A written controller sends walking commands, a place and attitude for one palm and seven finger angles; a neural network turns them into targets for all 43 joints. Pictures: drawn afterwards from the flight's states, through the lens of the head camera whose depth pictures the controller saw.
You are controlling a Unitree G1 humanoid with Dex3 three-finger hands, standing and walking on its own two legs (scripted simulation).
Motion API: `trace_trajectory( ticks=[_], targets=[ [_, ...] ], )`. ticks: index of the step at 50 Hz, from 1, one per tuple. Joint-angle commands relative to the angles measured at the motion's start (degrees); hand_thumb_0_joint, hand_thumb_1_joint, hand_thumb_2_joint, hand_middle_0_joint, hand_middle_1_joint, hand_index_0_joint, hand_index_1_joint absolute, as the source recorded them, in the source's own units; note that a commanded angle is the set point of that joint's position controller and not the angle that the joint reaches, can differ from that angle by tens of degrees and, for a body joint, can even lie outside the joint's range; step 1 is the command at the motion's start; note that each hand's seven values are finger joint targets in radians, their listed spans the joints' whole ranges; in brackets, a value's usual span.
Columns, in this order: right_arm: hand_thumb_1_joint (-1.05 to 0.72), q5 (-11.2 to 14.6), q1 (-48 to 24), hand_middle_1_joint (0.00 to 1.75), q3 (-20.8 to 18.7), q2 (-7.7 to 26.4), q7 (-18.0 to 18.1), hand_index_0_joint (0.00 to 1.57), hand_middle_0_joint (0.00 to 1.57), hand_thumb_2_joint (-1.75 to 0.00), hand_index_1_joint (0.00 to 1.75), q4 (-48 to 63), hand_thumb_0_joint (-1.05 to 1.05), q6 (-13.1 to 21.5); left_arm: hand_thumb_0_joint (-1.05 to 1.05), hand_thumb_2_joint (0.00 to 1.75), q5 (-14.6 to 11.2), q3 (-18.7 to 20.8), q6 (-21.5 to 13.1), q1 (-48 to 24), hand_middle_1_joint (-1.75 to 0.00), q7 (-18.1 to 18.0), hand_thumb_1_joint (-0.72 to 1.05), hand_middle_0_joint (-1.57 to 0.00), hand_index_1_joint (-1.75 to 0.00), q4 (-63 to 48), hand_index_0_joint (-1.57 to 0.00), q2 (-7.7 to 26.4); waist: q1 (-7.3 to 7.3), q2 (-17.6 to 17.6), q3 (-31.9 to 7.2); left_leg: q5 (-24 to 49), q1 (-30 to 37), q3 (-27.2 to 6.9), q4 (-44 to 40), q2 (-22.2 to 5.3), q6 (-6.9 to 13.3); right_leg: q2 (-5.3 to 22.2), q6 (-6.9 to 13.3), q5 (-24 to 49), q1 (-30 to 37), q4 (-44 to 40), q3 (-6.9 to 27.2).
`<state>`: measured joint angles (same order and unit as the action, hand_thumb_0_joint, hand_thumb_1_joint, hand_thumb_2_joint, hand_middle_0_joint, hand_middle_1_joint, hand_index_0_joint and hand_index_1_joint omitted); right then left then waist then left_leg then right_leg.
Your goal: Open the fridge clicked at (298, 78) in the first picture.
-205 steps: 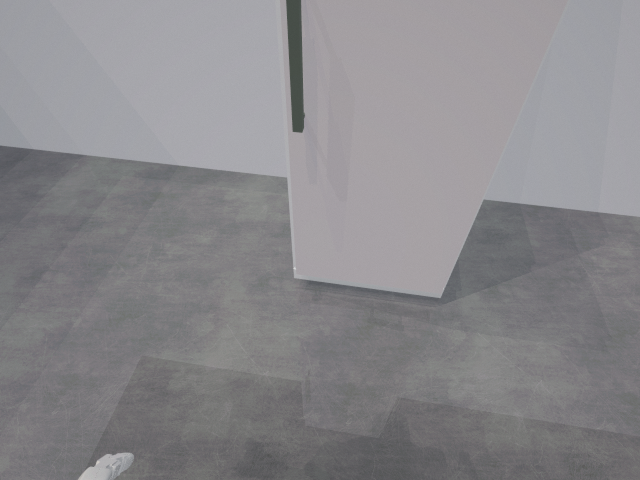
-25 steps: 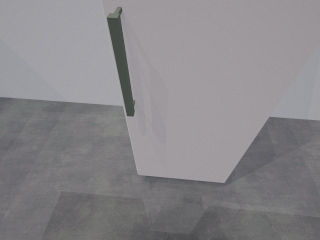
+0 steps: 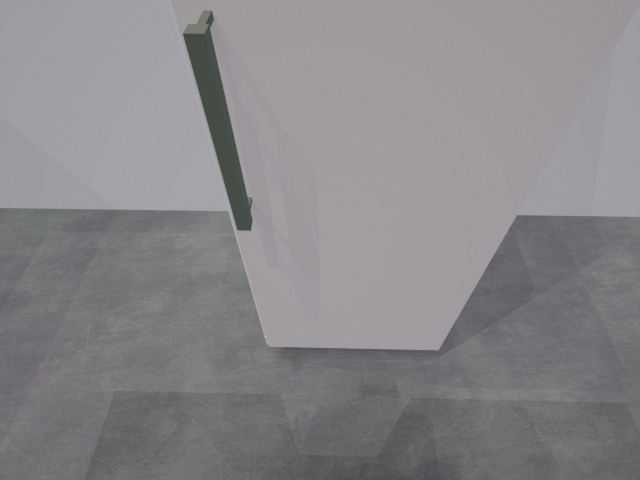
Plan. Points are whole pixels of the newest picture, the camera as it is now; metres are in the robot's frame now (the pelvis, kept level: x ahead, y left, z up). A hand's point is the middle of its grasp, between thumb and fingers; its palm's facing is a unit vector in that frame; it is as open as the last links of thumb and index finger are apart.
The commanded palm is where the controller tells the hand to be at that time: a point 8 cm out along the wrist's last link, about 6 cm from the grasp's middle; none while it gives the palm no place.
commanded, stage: come to a stop and stand still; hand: left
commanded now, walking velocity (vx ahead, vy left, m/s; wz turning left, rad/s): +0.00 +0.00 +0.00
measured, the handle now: (229, 140) +0.53 +0.15 +0.13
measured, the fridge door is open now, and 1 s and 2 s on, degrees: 0 0 0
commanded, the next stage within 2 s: look again from close up in 0.34 s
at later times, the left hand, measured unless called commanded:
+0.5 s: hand out of the picture +0.02 +0.16 -0.17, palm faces +0.04 -0.97 -0.22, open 7.3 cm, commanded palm none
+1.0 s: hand out of the picture -0.01 +0.17 -0.17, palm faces +0.03 -0.98 -0.21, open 7.3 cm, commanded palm none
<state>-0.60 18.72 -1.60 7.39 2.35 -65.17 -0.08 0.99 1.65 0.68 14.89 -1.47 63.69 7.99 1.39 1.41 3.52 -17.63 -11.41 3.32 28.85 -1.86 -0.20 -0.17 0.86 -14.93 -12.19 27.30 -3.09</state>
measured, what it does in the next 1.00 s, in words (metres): stands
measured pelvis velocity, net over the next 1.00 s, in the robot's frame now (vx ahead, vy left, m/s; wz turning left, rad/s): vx -0.01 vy -0.01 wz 0.01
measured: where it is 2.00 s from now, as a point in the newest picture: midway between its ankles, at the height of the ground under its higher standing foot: outside the picture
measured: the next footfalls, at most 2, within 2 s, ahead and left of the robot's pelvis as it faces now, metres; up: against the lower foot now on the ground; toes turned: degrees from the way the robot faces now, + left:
none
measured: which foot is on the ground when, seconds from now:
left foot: down 0.00-1.00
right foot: down 0.00-1.00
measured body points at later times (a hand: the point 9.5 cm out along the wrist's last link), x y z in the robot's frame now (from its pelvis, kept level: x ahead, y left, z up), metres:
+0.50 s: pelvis +0.00 -0.02 +0.00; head +0.00 -0.04 +0.45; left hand +0.02 +0.21 -0.15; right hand +0.02 -0.25 -0.16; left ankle -0.03 +0.11 -0.74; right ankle -0.01 -0.10 -0.74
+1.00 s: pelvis -0.01 -0.01 +0.00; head -0.01 -0.02 +0.45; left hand -0.01 +0.22 -0.15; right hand -0.01 -0.24 -0.16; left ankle -0.03 +0.11 -0.74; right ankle -0.01 -0.10 -0.74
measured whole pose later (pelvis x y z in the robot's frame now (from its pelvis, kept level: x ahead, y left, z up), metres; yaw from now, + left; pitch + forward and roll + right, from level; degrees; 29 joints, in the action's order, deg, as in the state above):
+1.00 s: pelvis -0.01 -0.01 +0.00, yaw +1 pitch -2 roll +0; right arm -0.9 15.6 0.5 9.4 1.4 -64.6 1.2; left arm 0.7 0.0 -1.1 15.7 -1.1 63.1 10.2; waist 0.0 0.1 1.8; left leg -15.1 -8.9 2.6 25.6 -1.7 -0.9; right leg -0.8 2.5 -14.4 -10.7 26.4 -3.7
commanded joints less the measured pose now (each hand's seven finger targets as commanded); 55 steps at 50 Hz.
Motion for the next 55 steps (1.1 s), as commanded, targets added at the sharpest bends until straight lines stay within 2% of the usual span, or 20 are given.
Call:
trace_trajectory(
  ticks=[1, 2, 4, 5, 6, 7, 9, 11, 13, 19, 22, 26, 31, 33, 34, 40, 44, 46, 51, 55],
  targets=[
    [-0.9, -1.0, 0.5, 0.3, 0.0, 2.6, -1.5, 0.2, 0.2, -0.9, 0.3, 5.4, 0.0, 1.0, 0.0, 0.9, 0.1, 0.1, -3.4, 4.2, -0.3, -1.3, 0.9, -0.2, -0.3, -2.7, -0.2, 7.4, -0.13, -9.1, -3.0, -2.2, -4.4, -1.1, 7.6, -0.6, 0.2, 11.0, 5.2, 6.7, -0.6, -10.4, 10.4],
    [-0.9, -0.9, 2.7, 0.3, 0.2, 3.0, -1.4, 0.2, 0.2, -0.9, 0.3, 5.1, 0.0, 1.0, 0.0, 0.9, 0.0, 0.1, -3.7, 3.7, -0.3, -1.4, 0.9, -0.2, -0.3, -3.2, -0.2, 6.7, 0.47, -10.3, -4.5, -2.5, -4.5, -1.2, 7.6, -1.1, 0.4, 11.1, 5.8, 10.0, 0.9, -9.3, 9.9],
    [-0.9, -0.6, 4.1, 0.3, 0.5, 2.7, -1.0, 0.2, 0.2, -0.9, 0.3, 4.8, 0.0, 1.6, 0.0, 0.9, -0.1, -0.2, -3.9, 2.9, -0.3, -1.6, 0.9, -0.2, -0.3, -3.6, -0.2, 5.9, 0.93, -7.9, -5.9, 0.5, -2.1, -1.8, 2.9, -1.3, 0.5, 10.8, 6.1, 16.9, 1.9, -6.1, 9.6],
    [-0.9, -0.6, 5.2, 0.3, 0.7, 2.4, -1.0, 0.2, 0.2, -0.9, 0.3, 4.2, 0.0, 1.9, 0.0, 0.9, -0.3, -0.2, -4.1, 2.6, -0.3, -1.6, 0.9, -0.2, -0.3, -3.6, -0.2, 6.0, 1.1, -3.6, -6.3, 6.2, -0.3, -2.2, 0.5, -1.8, 0.6, 9.8, 5.2, 17.7, 2.0, -4.3, 7.6],
    [-0.9, -0.6, 5.1, 0.3, 0.9, 3.3, -1.0, 0.2, 0.2, -0.9, 0.3, 4.0, 0.0, 2.1, 0.0, 0.9, -0.5, -0.3, -4.0, 2.9, -0.3, -1.4, 0.9, -0.2, -0.3, -3.7, -0.2, 5.9, 0.62, 0.4, -5.2, 11.1, 0.0, -3.6, -0.7, -2.8, 0.9, 8.1, 4.2, 17.4, 1.1, -2.6, 6.7],
    [-0.9, -0.6, 4.6, 0.3, 0.9, 3.9, -0.8, 0.2, 0.2, -0.9, 0.3, 4.0, 0.0, 2.3, 0.0, 0.9, -0.5, -0.3, -3.8, 3.0, -0.3, -1.3, 0.9, -0.2, -0.3, -3.8, -0.2, 6.0, 0.13, 2.9, -4.3, 15.5, -0.4, -4.4, -1.4, -4.0, 1.1, 6.9, 3.3, 18.5, 1.4, -0.9, 5.4],
    [-0.9, -0.5, 3.2, 0.3, 1.0, 4.6, -0.4, 0.2, 0.2, -0.9, 0.3, 4.1, 0.0, 2.1, 0.0, 0.9, -0.5, -0.4, -3.4, 3.7, -0.3, -1.2, 0.9, -0.2, -0.3, -3.4, -0.2, 6.3, -0.68, 2.2, -1.9, 15.1, -1.8, -4.2, -2.0, -4.3, 1.1, 6.4, 2.7, 17.8, 1.4, -1.4, 5.5],
    [-0.9, -0.4, 3.3, 0.3, 1.1, 4.6, -0.2, 0.2, 0.2, -0.9, 0.3, 4.5, 0.0, 2.0, 0.0, 0.9, -0.4, -0.4, -3.5, 4.4, -0.3, -1.1, 0.9, -0.2, -0.3, -3.1, -0.2, 6.7, -0.69, -2.4, -1.2, 13.4, -2.3, -3.9, -2.2, -3.9, 1.0, 7.1, 2.5, 21.5, 2.3, -1.9, 5.8],
    [-0.9, -0.4, 2.9, 0.3, 1.0, 4.9, -0.2, 0.2, 0.2, -0.9, 0.3, 4.5, 0.0, 1.8, 0.0, 0.9, -0.4, -0.4, -3.4, 4.0, -0.3, -1.1, 0.9, -0.2, -0.3, -3.3, -0.2, 7.1, -0.5, -4.3, -0.2, 10.2, -1.9, -3.5, -3.0, -3.5, 0.8, 7.2, 2.5, 18.8, 1.5, -3.2, 6.4],
    [-0.9, -0.5, 1.3, 0.3, 1.3, 5.9, -0.4, 0.2, 0.2, -0.9, 0.3, 4.1, 0.0, 1.7, 0.0, 0.9, -0.4, -0.3, -3.1, 3.4, -0.3, -0.9, 0.9, -0.2, -0.3, -4.0, -0.2, 7.8, -0.84, -3.2, 1.5, 8.1, -1.3, -3.7, -5.1, -3.4, 0.8, 6.9, 2.5, 11.0, 0.1, -5.6, 7.2],
    [-0.9, -0.5, 0.9, 0.3, 1.3, 6.4, -0.5, 0.2, 0.2, -0.9, 0.3, 4.1, 0.0, 1.7, 0.0, 0.9, -0.4, -0.2, -3.1, 3.3, -0.3, -0.8, 0.9, -0.2, -0.3, -4.2, -0.2, 8.5, -0.92, -2.6, 0.7, 7.5, -0.9, -3.6, -5.5, -3.3, 0.8, 6.9, 2.5, 8.9, 0.4, -6.3, 7.5],
    [-0.9, -0.4, 0.4, 0.3, 1.3, 6.8, -0.5, 0.2, 0.2, -0.9, 0.3, 3.9, 0.0, 1.9, 0.0, 0.9, -0.3, 0.0, -3.3, 3.5, -0.3, -0.7, 0.9, -0.2, -0.3, -4.1, -0.2, 9.0, -1.12, -2.3, -0.9, 9.0, -0.4, -3.6, -5.6, -3.4, 0.9, 7.0, 2.5, 11.6, 2.2, -6.1, 7.4],
    [-0.9, -0.3, 0.2, 0.3, 1.3, 7.3, -0.4, 0.2, 0.2, -0.9, 0.3, 3.3, 0.0, 2.0, 0.0, 0.9, -0.3, -0.1, -3.2, 3.5, -0.3, -0.6, 0.9, -0.2, -0.3, -3.6, -0.2, 9.2, -1.17, -1.7, -1.0, 9.1, 0.0, -3.8, -6.2, -3.8, 1.0, 6.9, 2.6, 11.7, 2.3, -6.0, 7.2],
    [-0.9, -0.3, -0.1, 0.3, 1.3, 7.4, -0.4, 0.2, 0.2, -0.9, 0.3, 3.1, 0.0, 2.0, 0.0, 0.9, -0.4, -0.1, -3.2, 3.6, -0.3, -0.5, 0.9, -0.2, -0.3, -3.4, -0.2, 9.3, -1.34, -1.0, -0.9, 8.5, -0.1, -3.8, -6.4, -3.8, 1.0, 6.9, 2.7, 10.3, 2.2, -6.2, 7.5],
    [-0.9, -0.3, -0.1, 0.3, 1.2, 7.3, -0.4, 0.2, 0.2, -0.9, 0.3, 3.0, 0.0, 2.0, 0.0, 0.9, -0.3, -0.2, -3.2, 3.8, -0.3, -0.5, 0.9, -0.2, -0.3, -3.2, -0.2, 9.3, -1.35, -2.0, -1.0, 8.4, -0.1, -3.6, -6.5, -3.8, 1.0, 7.0, 2.7, 10.1, 2.3, -6.5, 7.4],
    [-0.9, -0.2, 0.0, 0.3, 1.2, 7.1, -0.5, 0.2, 0.2, -0.9, 0.3, 2.3, 0.0, 1.9, 0.0, 0.9, -0.2, -0.3, -3.0, 3.8, -0.3, -0.5, 0.9, -0.2, -0.3, -2.9, -0.2, 9.1, -1.43, -2.2, 0.4, 7.8, -0.4, -4.0, -7.2, -3.9, 1.1, 6.8, 2.6, 7.9, 1.4, -7.1, 7.4],
    [-0.9, -0.3, -0.4, 0.3, 1.2, 7.9, -0.5, 0.2, 0.2, -0.9, 0.3, 2.3, 0.0, 1.9, 0.0, 0.9, -0.3, -0.3, -2.8, 3.3, -0.3, -0.4, 0.9, -0.2, -0.3, -2.8, -0.2, 9.5, -1.42, -1.1, 0.9, 6.3, -0.9, -4.2, -8.0, -4.0, 1.2, 6.6, 2.5, 4.3, 0.3, -7.4, 7.6],
    [-0.9, -0.3, -0.3, 0.3, 1.2, 7.9, -0.5, 0.2, 0.2, -0.9, 0.3, 2.2, 0.0, 2.0, 0.0, 0.9, -0.3, -0.3, -2.7, 3.2, -0.3, -0.4, 0.9, -0.2, -0.3, -2.9, -0.2, 9.3, -1.55, 0.0, 0.4, 7.1, -0.8, -4.5, -8.2, -4.2, 1.3, 6.4, 2.4, 4.8, 0.8, -6.9, 7.3],
    [-0.9, -0.3, -0.5, 0.3, 1.1, 8.7, -0.5, 0.2, 0.2, -0.9, 0.3, 2.3, 0.0, 2.3, 0.0, 0.9, -0.2, -0.2, -2.8, 2.6, -0.3, -0.4, 0.9, -0.2, -0.3, -3.0, -0.2, 9.8, -1.65, -1.7, -0.6, 8.8, -0.8, -4.9, -8.5, -4.6, 1.6, 6.4, 2.4, 7.5, 2.0, -6.0, 7.0],
    [-0.9, -0.3, -1.0, 0.3, 1.1, 8.7, -0.5, 0.2, 0.2, -0.9, 0.3, 2.2, 0.0, 2.3, 0.0, 0.9, -0.1, -0.1, -2.7, 2.2, -0.3, -0.3, 0.9, -0.2, -0.3, -2.9, -0.2, 9.8, -1.86, -1.0, 0.0, 8.7, -1.0, -5.2, -9.0, -4.7, 1.7, 6.4, 2.2, 7.1, 1.7, -6.0, 6.6]
  ],
)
